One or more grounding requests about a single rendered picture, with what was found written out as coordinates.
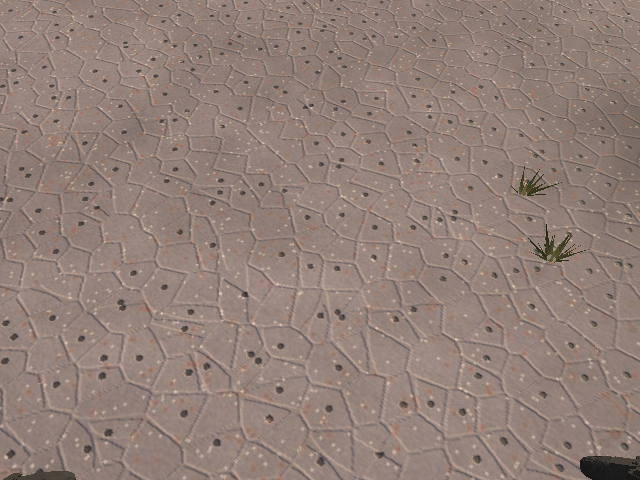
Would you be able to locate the right robot hand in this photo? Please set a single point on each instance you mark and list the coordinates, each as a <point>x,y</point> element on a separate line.
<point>610,468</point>

